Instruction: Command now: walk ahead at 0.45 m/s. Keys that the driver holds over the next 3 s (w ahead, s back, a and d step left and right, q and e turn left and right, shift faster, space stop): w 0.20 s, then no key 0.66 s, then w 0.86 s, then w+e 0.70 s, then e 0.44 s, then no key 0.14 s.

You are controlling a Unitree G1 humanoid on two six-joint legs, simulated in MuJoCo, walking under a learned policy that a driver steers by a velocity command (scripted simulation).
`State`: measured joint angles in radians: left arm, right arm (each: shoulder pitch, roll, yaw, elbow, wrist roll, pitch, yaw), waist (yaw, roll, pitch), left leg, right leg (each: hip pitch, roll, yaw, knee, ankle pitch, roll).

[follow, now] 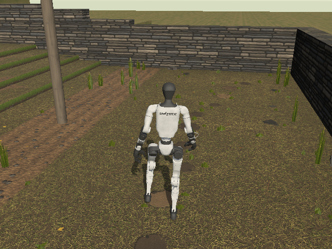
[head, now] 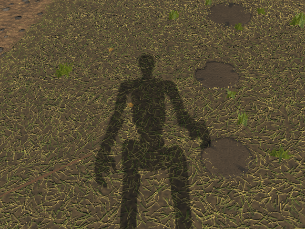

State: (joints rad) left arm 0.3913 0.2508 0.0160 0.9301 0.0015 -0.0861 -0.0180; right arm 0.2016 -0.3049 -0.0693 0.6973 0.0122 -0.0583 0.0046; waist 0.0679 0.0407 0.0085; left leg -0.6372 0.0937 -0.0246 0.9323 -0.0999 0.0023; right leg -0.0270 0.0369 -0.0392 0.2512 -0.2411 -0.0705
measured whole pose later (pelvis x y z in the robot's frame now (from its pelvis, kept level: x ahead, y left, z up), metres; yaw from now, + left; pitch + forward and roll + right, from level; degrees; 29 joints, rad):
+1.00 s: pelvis +0.35 +0.01 -0.02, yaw +0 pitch +0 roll +0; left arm 0.19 0.24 0.04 0.90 -0.01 -0.02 0.02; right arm 0.21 -0.27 -0.03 1.00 0.01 -0.01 -0.02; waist -0.01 0.01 0.00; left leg -0.19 0.01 0.02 0.58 -0.40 0.03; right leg -0.28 0.00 0.00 0.58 -0.31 -0.01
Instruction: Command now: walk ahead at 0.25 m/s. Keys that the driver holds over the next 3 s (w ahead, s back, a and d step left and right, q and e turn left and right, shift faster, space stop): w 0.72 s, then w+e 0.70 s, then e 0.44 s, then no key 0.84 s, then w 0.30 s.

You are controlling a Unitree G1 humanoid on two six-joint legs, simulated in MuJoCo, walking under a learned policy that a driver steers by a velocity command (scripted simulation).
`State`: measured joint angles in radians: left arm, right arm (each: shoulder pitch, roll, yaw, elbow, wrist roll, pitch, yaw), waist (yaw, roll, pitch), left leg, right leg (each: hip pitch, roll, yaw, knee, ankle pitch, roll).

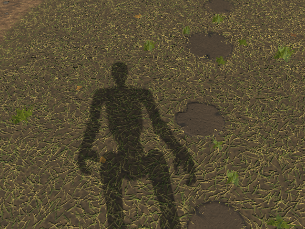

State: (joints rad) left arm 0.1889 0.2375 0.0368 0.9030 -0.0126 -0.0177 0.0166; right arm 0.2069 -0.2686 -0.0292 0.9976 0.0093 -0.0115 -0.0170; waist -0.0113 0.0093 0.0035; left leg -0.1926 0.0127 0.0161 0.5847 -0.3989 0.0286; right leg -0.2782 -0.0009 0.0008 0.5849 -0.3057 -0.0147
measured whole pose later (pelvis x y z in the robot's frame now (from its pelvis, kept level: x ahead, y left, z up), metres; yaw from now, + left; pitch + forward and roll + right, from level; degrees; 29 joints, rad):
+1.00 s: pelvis +0.46 +0.01 +0.01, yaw -5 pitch +2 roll -2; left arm 0.40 0.26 0.07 0.97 -0.02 -0.06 0.02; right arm 0.00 -0.26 -0.05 0.87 0.02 -0.11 0.02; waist 0.09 0.03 0.01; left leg -0.49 0.06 -0.05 0.47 -0.02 -0.02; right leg -0.01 0.04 0.05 0.32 -0.34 -0.01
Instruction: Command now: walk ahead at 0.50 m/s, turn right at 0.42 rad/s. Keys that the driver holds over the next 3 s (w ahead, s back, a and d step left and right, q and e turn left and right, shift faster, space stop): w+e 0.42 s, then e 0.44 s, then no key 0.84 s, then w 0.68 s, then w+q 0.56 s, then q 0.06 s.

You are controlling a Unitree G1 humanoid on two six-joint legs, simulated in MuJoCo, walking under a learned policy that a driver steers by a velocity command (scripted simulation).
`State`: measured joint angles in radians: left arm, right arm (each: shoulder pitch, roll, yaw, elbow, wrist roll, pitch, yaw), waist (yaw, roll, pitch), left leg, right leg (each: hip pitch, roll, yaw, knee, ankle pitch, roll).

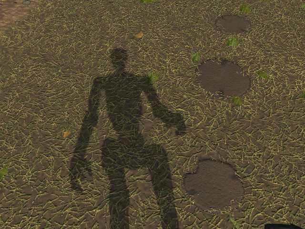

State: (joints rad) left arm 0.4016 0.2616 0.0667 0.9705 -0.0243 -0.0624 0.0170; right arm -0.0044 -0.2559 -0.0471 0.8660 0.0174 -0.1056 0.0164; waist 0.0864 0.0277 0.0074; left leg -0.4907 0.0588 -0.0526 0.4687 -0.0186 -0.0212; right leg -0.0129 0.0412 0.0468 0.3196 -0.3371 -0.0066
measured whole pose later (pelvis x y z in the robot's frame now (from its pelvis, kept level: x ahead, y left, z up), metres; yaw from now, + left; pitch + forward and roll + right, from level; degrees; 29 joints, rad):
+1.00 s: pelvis +0.39 -0.07 +0.00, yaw -34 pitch +3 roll +0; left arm 0.17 0.30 0.08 0.68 0.00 0.03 0.03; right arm 0.10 -0.29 -0.06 0.78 0.00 -0.02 -0.03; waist 0.03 0.02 0.02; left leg -0.49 0.02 -0.10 0.73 -0.27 -0.09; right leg -0.34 0.14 0.15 0.50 -0.19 -0.07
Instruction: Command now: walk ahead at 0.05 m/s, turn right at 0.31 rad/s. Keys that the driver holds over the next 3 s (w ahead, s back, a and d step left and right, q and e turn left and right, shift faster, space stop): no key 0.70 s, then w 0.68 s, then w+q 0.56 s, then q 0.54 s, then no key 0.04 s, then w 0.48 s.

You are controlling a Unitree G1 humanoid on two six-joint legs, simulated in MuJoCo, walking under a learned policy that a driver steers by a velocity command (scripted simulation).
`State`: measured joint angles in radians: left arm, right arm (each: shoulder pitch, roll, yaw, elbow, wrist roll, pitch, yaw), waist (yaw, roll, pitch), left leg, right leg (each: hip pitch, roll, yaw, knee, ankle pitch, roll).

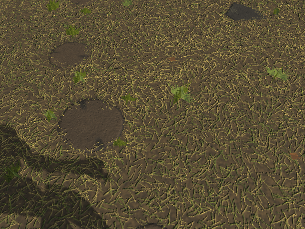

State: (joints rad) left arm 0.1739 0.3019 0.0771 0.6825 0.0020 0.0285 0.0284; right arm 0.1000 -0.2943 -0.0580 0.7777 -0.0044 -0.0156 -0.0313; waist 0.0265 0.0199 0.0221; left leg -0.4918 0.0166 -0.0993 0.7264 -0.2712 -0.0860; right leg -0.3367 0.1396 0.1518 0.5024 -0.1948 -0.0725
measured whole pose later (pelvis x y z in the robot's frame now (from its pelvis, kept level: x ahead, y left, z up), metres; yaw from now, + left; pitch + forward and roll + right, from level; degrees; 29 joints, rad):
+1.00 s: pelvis +0.08 +0.03 +0.00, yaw -2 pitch +0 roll -1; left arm 0.29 0.27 0.06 0.92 -0.03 -0.03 0.02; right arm 0.30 -0.26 -0.06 0.98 0.01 -0.11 0.02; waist -0.01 -0.03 0.00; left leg -0.22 -0.01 0.04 0.55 -0.32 0.05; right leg -0.26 0.01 0.07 0.85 -0.47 -0.03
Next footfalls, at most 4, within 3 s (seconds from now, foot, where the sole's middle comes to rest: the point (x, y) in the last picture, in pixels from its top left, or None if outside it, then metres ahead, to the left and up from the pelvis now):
0.06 left None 0.09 0.15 -0.77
0.34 right None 0.04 -0.12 -0.77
1.42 right None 0.46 -0.13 -0.77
1.96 left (139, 168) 0.74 0.14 -0.77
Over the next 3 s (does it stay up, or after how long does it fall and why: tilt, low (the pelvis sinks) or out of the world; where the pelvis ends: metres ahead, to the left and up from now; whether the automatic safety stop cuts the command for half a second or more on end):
stays up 0.87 0.13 0.01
